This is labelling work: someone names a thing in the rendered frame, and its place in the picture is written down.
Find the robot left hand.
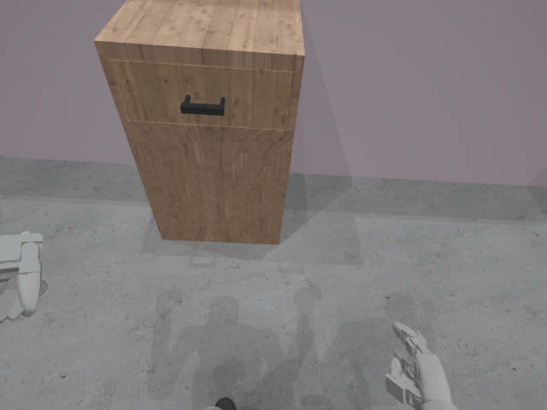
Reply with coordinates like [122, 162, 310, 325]
[0, 231, 48, 324]

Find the cabinet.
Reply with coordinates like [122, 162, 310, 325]
[93, 0, 305, 245]

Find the drawer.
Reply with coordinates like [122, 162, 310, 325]
[110, 58, 293, 129]

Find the handle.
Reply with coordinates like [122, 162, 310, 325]
[180, 95, 225, 116]

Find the robot right hand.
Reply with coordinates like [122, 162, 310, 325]
[385, 321, 453, 410]

